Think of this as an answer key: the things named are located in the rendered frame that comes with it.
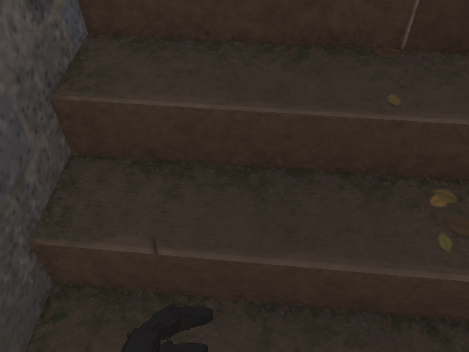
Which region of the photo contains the robot left hand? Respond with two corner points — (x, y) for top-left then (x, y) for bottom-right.
(122, 304), (213, 352)

